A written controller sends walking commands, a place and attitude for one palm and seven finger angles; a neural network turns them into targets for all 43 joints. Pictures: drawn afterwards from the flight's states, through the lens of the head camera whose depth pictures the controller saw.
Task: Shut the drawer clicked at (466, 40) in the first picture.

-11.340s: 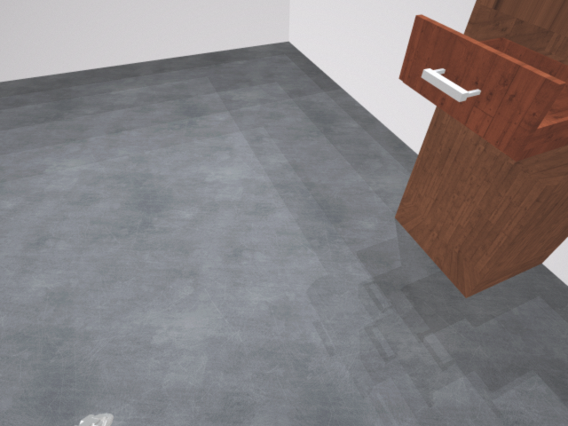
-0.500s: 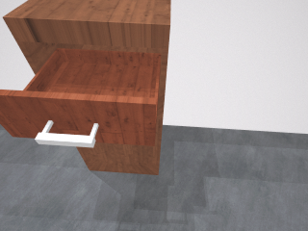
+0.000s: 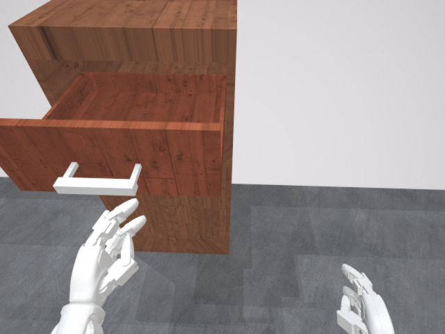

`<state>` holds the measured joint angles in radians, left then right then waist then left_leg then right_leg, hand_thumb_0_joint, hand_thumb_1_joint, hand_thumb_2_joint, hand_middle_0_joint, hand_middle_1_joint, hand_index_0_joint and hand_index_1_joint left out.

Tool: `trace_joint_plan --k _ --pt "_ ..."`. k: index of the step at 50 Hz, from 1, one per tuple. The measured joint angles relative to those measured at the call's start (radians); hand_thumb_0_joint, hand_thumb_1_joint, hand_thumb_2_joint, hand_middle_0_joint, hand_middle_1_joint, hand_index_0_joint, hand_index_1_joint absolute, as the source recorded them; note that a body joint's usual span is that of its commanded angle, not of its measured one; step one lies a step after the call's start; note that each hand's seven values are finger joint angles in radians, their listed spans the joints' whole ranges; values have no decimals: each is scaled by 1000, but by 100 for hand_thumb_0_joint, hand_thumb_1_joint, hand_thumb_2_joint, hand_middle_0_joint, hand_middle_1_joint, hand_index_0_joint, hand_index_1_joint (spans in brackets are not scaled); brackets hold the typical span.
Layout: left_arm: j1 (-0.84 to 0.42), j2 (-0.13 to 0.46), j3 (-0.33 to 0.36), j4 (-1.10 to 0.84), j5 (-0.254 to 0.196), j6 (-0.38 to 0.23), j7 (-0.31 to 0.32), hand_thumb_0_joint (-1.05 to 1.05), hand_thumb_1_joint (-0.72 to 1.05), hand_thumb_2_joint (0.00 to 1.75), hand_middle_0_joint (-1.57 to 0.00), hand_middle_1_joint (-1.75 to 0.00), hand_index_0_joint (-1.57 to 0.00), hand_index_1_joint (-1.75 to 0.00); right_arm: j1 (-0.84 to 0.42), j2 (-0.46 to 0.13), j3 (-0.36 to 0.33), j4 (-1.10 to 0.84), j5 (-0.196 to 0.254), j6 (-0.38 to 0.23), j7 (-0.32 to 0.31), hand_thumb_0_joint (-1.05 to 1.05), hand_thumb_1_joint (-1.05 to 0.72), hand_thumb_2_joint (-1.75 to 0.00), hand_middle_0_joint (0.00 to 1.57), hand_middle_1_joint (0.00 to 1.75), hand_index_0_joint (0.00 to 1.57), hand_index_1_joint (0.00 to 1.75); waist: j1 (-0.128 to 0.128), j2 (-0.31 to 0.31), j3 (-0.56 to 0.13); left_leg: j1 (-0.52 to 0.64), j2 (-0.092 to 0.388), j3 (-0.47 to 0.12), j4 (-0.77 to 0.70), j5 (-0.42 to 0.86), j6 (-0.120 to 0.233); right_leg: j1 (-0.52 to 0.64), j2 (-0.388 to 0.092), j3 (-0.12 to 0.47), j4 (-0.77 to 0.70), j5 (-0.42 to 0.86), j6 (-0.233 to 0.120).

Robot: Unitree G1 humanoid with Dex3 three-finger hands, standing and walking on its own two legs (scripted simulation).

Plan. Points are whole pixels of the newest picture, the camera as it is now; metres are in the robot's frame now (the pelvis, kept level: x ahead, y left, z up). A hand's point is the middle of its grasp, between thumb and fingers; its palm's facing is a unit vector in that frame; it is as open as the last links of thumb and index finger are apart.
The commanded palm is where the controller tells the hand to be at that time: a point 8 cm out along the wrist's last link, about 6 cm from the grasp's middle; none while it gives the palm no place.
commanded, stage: raise the hand and make a fist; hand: left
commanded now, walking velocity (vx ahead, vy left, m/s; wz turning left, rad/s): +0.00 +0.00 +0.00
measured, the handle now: (100, 177) +0.37 +0.24 +0.11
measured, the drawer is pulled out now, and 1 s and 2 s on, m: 0.24 0.24 0.24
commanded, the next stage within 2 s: bring the fist close to the handle in 1.60 s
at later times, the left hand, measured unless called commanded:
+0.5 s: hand (120, 267) +0.21 +0.17 +0.07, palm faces -0.12 -0.99 -0.04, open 4.0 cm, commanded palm +0.16 +0.24 +0.09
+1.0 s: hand (59, 241) +0.20 +0.21 +0.18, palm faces +0.08 -0.99 -0.14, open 3.2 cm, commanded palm +0.15 +0.25 +0.18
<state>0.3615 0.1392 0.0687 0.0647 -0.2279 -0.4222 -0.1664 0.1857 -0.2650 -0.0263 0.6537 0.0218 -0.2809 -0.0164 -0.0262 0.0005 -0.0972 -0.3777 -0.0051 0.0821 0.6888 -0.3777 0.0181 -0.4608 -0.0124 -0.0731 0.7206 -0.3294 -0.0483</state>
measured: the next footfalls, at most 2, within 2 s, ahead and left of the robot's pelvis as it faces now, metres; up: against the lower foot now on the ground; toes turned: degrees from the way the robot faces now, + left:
none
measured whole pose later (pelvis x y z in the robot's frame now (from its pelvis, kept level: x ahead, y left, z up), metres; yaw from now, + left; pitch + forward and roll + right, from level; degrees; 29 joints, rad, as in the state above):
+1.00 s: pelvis +0.02 +0.02 +0.01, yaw +2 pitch -1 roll -1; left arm 0.43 0.28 0.22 -0.47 -0.28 -0.01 -0.22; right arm 0.19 -0.22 0.08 0.58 0.07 -0.33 -0.06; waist 0.07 0.06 -0.08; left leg -0.21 -0.01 0.04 0.63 -0.39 0.04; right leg -0.25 -0.01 -0.11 0.60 -0.32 -0.02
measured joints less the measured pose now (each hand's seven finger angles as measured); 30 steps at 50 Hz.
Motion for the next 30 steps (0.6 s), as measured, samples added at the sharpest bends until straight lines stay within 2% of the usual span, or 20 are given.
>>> trace_joint_plan --k 2,4,7,9,12,14,16,18,21,23,25,27,30 --pt "45 -3 0 -2 4 -44 -90 1 92 89 -37 -49 -37 -49 -27 -4 -5 -73 2 16 17 1 -91 -90 20 30 20 30 5 -23 -1 -45 6 5 60 -25 1 -46 3 4 56 -20 -4" --pt "107 12 -2 -14 15 -17 -127 1 92 89 -41 -53 -41 -53 -43 -11 -11 -135 6 42 19 1 -91 -90 20 30 20 30 19 -43 4 -80 10 4 107 -43 -1 -79 3 3 99 -37 -8" --pt "196 41 11 -46 18 43 -96 1 91 89 -47 -59 -47 -59 -46 -18 -21 -196 11 71 5 1 -90 -90 20 30 20 30 47 -53 18 -117 12 -13 158 -61 -2 -104 1 -14 134 -52 -11" --pt "235 55 34 -82 16 47 -47 2 90 89 -51 -64 -51 -63 -36 -16 -21 -210 8 70 -5 1 -90 -90 20 30 20 30 67 -46 24 -138 14 -33 186 -70 -1 -109 1 -34 143 -57 -11" --pt "235 73 68 -154 4 -15 -2 3 90 89 -57 -70 -57 -70 -18 -7 4 -188 4 51 -15 1 -90 -90 20 30 20 30 87 -26 26 -169 14 -65 224 -81 0 -115 -1 -66 153 -63 -10" --pt "185 74 65 -191 -12 -63 -15 3 90 90 -61 -74 -61 -74 -13 2 34 -156 7 33 -18 1 -90 -90 20 30 20 30 89 -3 33 -181 13 -83 245 -86 2 -112 -4 -84 156 -65 -8" --pt "102 71 37 -211 -19 -71 -55 3 91 90 -64 -79 -64 -78 -10 15 65 -124 13 22 -22 1 -90 -90 20 30 20 30 85 20 44 -183 10 -93 255 -87 5 -104 -6 -94 154 -63 -4" --pt "17 76 1 -209 -12 -25 -104 2 91 90 -68 -83 -68 -83 -2 37 93 -98 21 19 -27 1 -90 -90 20 30 20 30 73 37 47 -176 8 -90 245 -81 9 -98 -7 -89 142 -55 1" --pt "-49 103 -22 -177 7 124 -152 2 91 90 -74 -90 -74 -89 28 71 121 -82 32 35 -30 1 -90 -90 20 30 20 30 43 44 36 -143 8 -61 193 -65 16 -82 -4 -60 105 -36 9" --pt "-40 113 -11 -179 -1 237 -139 2 90 90 -78 -94 -79 -93 54 85 126 -83 34 51 -34 1 -90 -90 21 31 21 30 19 42 32 -106 6 -38 146 -53 18 -61 -2 -37 75 -24 14" --pt "0 109 22 -215 -22 313 -93 2 90 89 -83 -98 -83 -98 79 89 119 -83 34 60 -37 1 -90 -90 21 31 21 30 3 36 33 -65 6 -18 103 -44 20 -34 0 -17 47 -16 17" --pt "57 97 64 -276 -39 337 -35 2 90 89 -87 -103 -87 -102 103 86 102 -80 32 59 -34 2 -90 -90 21 31 21 30 2 29 33 -31 6 -7 70 -38 19 -8 4 -5 23 -10 19" --pt "143 94 116 -380 -36 303 23 2 90 89 -92 -109 -92 -109 132 65 74 -68 24 44 -23 2 -90 -90 20 31 20 30 20 20 30 -2 6 -6 45 -37 20 21 6 -3 -1 -10 21"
